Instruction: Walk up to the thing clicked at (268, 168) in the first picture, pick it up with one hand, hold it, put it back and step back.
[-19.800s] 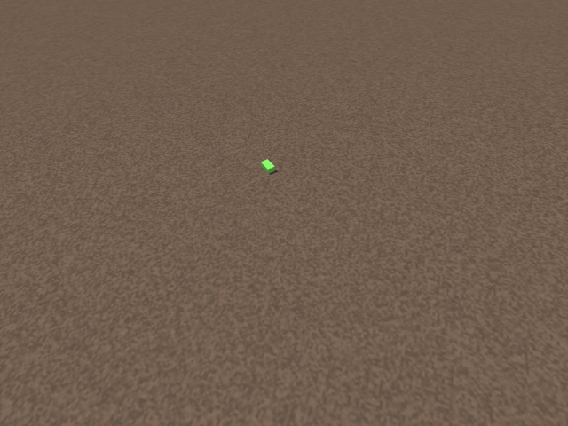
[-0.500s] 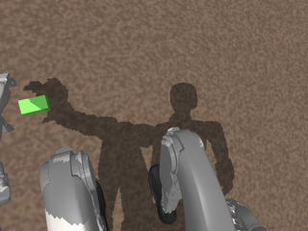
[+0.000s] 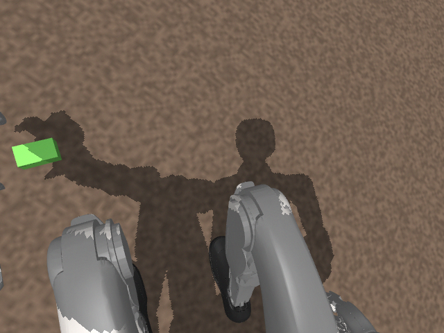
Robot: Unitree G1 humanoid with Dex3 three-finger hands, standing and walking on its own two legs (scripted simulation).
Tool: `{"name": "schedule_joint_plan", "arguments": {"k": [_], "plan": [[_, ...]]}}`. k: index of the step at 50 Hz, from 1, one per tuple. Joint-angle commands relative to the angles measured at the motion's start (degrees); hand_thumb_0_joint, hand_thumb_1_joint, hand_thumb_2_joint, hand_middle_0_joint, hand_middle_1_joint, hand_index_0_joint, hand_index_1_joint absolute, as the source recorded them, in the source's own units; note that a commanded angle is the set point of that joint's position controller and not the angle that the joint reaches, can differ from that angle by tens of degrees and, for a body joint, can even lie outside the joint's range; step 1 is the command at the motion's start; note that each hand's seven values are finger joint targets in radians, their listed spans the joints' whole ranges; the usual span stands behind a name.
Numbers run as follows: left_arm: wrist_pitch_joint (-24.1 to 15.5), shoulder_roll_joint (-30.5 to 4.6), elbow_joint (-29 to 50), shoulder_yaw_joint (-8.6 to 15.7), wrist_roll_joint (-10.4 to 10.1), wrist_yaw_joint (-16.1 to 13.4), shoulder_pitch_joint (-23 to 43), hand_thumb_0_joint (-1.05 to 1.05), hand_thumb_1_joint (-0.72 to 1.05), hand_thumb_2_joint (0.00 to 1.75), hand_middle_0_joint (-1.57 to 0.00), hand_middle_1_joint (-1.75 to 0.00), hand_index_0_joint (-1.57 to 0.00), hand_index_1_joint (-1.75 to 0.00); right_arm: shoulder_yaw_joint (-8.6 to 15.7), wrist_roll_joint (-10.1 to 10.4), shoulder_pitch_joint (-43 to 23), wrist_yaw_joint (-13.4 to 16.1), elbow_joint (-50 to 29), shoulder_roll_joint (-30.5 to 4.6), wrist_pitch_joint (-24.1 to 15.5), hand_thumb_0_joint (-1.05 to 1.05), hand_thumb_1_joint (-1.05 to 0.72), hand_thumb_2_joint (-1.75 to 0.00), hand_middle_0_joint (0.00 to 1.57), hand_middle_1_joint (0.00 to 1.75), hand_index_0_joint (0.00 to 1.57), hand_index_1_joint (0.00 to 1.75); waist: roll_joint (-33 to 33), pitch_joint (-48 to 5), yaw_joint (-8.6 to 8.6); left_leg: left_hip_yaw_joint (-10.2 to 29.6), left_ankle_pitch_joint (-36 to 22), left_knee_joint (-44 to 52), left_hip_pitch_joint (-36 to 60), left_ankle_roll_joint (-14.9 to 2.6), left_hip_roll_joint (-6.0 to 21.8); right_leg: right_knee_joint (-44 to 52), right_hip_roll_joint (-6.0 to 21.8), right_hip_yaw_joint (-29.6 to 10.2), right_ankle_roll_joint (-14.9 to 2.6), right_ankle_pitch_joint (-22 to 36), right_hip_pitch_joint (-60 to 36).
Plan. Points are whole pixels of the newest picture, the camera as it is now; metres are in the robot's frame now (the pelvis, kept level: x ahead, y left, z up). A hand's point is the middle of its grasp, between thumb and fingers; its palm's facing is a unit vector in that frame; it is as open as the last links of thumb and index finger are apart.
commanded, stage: rise first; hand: left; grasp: from above
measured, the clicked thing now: (37, 153) +0.47 +0.31 -0.30
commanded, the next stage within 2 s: approach in 0.56 s
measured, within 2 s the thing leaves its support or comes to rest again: neither
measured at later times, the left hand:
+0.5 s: hand out of the picture +0.43 +0.34 -0.17, palm faces -0.43 -0.09 -0.90, open 12.4 cm
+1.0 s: hand (23, 134) +0.47 +0.29 -0.18, palm faces -0.39 -0.06 -0.92, open 12.9 cm
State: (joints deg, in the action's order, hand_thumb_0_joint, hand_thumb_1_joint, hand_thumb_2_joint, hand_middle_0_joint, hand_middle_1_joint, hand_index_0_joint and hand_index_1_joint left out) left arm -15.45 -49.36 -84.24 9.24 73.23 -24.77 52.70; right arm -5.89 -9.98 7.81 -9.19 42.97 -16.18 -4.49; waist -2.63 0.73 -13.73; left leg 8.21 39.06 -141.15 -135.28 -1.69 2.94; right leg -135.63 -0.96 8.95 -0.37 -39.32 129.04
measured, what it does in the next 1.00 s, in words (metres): stands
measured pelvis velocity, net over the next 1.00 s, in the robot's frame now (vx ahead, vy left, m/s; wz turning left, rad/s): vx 0.00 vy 0.00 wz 0.00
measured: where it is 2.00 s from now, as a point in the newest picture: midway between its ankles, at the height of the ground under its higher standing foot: (186, 308)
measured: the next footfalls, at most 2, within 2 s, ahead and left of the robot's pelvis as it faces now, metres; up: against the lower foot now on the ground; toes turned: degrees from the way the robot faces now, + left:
none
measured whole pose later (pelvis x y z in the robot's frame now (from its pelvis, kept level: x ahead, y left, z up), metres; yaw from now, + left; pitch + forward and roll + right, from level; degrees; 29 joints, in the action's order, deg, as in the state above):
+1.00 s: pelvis +0.00 +0.00 +0.00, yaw +0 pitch +33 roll -9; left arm -12.3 -45.2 -89.7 2.7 75.0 -28.7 60.8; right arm -7.3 -10.7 8.5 -10.0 42.6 -16.3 -7.0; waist -2.7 -0.5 -17.2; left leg 8.2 38.4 -140.7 -136.0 -1.4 2.7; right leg -135.4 -1.0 8.8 -0.5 -38.6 130.0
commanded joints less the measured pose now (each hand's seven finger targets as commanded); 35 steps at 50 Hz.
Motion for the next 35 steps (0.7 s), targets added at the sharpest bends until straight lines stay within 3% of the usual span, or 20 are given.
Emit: {"name": "schedule_joint_plan", "arguments": {"k": [1, 3, 6, 11, 13, 15, 17, 19, 21, 23, 26, 28, 29, 31, 33, 35], "plan": [[0.2, -14.5, 7.7, 1.5, -1.2, -2.0, 13.8, 0.00, -0.29, 0.79, -0.32, -0.76, -0.31, -0.77, 5.0, 0.2, 11.3, 0.8, -0.3, -15.1, -0.5, 0.00, -0.90, -0.90, 0.20, 0.30, 0.20, 0.30, 21.3, -39.0, 0.43, -2.6, -10.0, 15.3, 32.2, 0.36, -1.2, 13.0, -2.4, 2.2, -1.74, 12.7, -16.2], [0.4, -13.6, 8.2, 0.5, -1.4, -1.9, 15.0, 0.00, -0.29, 0.79, -0.31, -0.77, -0.31, -0.77, 4.9, 0.4, 11.2, 0.7, -0.4, -15.0, -0.6, 0.00, -0.90, -0.90, 0.20, 0.30, 0.20, 0.30, 20.3, -38.0, -0.29, -2.7, -9.4, 15.1, 31.7, 0.12, -1.1, 13.8, -2.6, 2.0, -1.63, 12.6, -15.8], [0.4, -14.5, 9.5, 1.4, -1.2, -2.1, 14.5, 0.00, -0.27, 0.78, -0.32, -0.76, -0.32, -0.76, 5.0, 0.4, 11.5, 0.7, -0.5, -15.2, -0.7, 0.00, -0.90, -0.90, 0.20, 0.30, 0.20, 0.30, 20.8, -38.9, 0.49, -3.2, -9.6, 15.1, 31.5, 0.09, -1.3, 14.1, -2.4, 1.8, -1.54, 12.7, -16.9], [1.0, -14.2, 9.5, 1.3, -0.7, -2.2, 14.6, 0.00, -0.27, 0.78, -0.34, -0.74, -0.33, -0.75, 5.2, 0.8, 11.3, 0.5, -0.6, -15.0, -0.6, 0.00, -0.90, -0.90, 0.20, 0.30, 0.20, 0.30, 22.1, -39.1, 0.43, -2.9, -10.5, 16.0, 33.1, 0.29, -1.3, 13.7, -2.3, 1.8, -1.68, 13.6, -16.1], [1.1, -13.0, 10.6, 0.1, -0.7, -1.8, 16.2, 0.00, -0.27, 0.78, -0.34, -0.74, -0.33, -0.75, 5.2, 0.7, 11.8, 0.4, -0.1, -14.8, -0.5, 0.00, -0.90, -0.90, 0.20, 0.30, 0.20, 0.30, 21.9, -39.0, -0.36, -2.8, -11.2, 15.9, 33.6, 0.27, -1.3, 13.5, -2.3, 1.9, -1.63, 14.1, -15.8], [1.2, -12.3, 8.6, 0.5, -1.3, -1.9, 14.6, 0.00, -0.27, 0.79, -0.33, -0.74, -0.32, -0.75, 5.2, 0.9, 11.2, 0.4, -0.6, -15.0, -0.6, 0.00, -0.90, -0.90, 0.20, 0.30, 0.20, 0.30, 21.0, -39.4, 0.37, -2.7, -10.7, 16.3, 33.1, 0.28, -1.4, 13.9, -2.2, 1.9, -1.65, 13.6, -16.1], [1.1, -14.0, 9.6, 0.7, -1.0, -1.8, 15.7, 0.00, -0.26, 0.78, -0.34, -0.74, -0.33, -0.75, 5.1, 0.9, 11.3, 0.4, -0.4, -14.8, -0.4, 0.00, -0.90, -0.90, 0.20, 0.30, 0.20, 0.30, 20.8, -38.8, 0.31, -2.7, -10.3, 16.1, 32.5, 0.20, -1.4, 13.8, -2.3, 1.8, -1.68, 13.3, -15.9], [1.3, -12.2, 7.5, 0.1, -0.8, -1.3, 14.1, 0.00, -0.26, 0.77, -0.34, -0.74, -0.33, -0.75, 5.1, 0.9, 11.5, 0.4, -0.5, -14.7, -0.5, 0.00, -0.90, -0.90, 0.20, 0.30, 0.20, 0.30, 19.8, -38.5, 0.22, -3.5, -10.4, 15.8, 31.6, -0.01, -1.6, 14.3, -2.3, 1.5, -1.58, 13.4, -16.8], [1.0, -13.0, 8.8, 0.4, -1.3, -1.3, 15.7, 0.00, -0.25, 0.76, -0.36, -0.73, -0.35, -0.74, 5.1, 0.8, 11.7, 0.3, -0.6, -14.7, -0.7, 0.00, -0.90, -0.90, 0.20, 0.30, 0.20, 0.30, 19.2, -38.7, -0.23, -3.7, -10.0, 15.5, 31.0, -0.21, -1.7, 14.8, -2.3, 1.3, -1.46, 13.2, -17.5], [0.9, -15.1, 10.1, 1.5, -1.1, -1.1, 15.4, 0.00, -0.25, 0.76, -0.35, -0.74, -0.34, -0.75, 5.2, 0.8, 11.5, 0.2, -1.0, -14.8, -0.8, 0.00, -0.91, -0.90, 0.20, 0.30, 0.20, 0.30, 19.2, -39.0, 0.74, -3.8, -10.3, 15.4, 31.0, -0.23, -1.7, 14.6, -2.2, 1.2, -1.52, 13.3, -17.9], [0.7, -12.0, 7.1, 0.1, -1.7, -0.8, 14.5, 0.00, -0.23, 0.75, -0.35, -0.74, -0.35, -0.74, 4.9, 0.7, 11.4, 0.1, -0.8, -14.6, -0.6, 0.00, -0.90, -0.90, 0.20, 0.30, 0.20, 0.30, 18.1, -39.4, -0.38, -3.7, -11.0, 14.9, 30.4, -0.27, -1.7, 14.7, -2.4, 1.3, -1.30, 14.0, -18.7], [0.5, -12.9, 7.4, -0.2, -1.6, -0.6, 14.7, 0.00, -0.25, 0.76, -0.34, -0.76, -0.33, -0.76, 5.0, 0.8, 11.1, 0.3, -0.7, -14.7, -0.8, 0.00, -0.90, -0.90, 0.20, 0.30, 0.20, 0.30, 18.3, -38.1, 0.12, -3.5, -9.3, 15.3, 30.1, -0.23, -1.7, 14.9, -2.5, 1.3, -1.55, 12.4, -17.3], [0.4, -14.1, 7.5, 0.8, -1.3, -0.7, 14.2, 0.00, -0.25, 0.77, -0.35, -0.73, -0.34, -0.74, 5.0, 0.8, 11.0, 0.4, -0.8, -14.8, -0.6, 0.00, -0.90, -0.90, 0.20, 0.30, 0.20, 0.30, 18.8, -39.0, 0.88, -3.8, -9.4, 15.3, 30.0, -0.20, -1.8, 15.1, -2.5, 1.1, -1.47, 12.3, -18.2], [-0.1, -15.5, 9.4, 1.5, -0.8, -0.8, 15.3, 0.00, -0.23, 0.75, -0.37, -0.72, -0.36, -0.73, 4.9, 0.6, 11.7, 0.2, -0.6, -14.9, -0.7, 0.00, -0.90, -0.90, 0.20, 0.30, 0.20, 0.30, 19.7, -39.0, 0.59, -3.8, -10.3, 14.9, 30.8, -0.05, -1.7, 14.3, -2.4, 1.2, -1.52, 13.0, -18.5], [-0.2, -12.8, 8.6, 0.1, -1.0, -1.1, 15.0, 0.00, -0.32, 0.84, -0.35, -0.70, -0.31, -0.74, 5.0, 0.5, 11.4, 0.2, -0.6, -14.6, -0.8, 0.00, -0.90, -0.90, 0.20, 0.30, 0.20, 0.30, 19.0, -39.1, -0.13, -3.7, -10.4, 14.7, 31.1, -0.11, -1.6, 14.5, -2.6, 1.3, -1.46, 13.4, -18.0], [-0.3, -12.0, 7.9, -1.1, -1.2, -1.5, 17.2, 0.00, -0.33, 0.82, -0.28, -0.81, -0.27, -0.81, 4.9, 0.5, 11.8, 0.2, -0.2, -14.7, -1.0, 0.00, -0.90, -0.90, 0.20, 0.30, 0.20, 0.30, 18.2, -37.8, -1.40, -3.7, -9.1, 14.3, 29.9, -0.24, -1.6, 15.1, -2.6, 1.2, -1.36, 12.6, -17.4]]}}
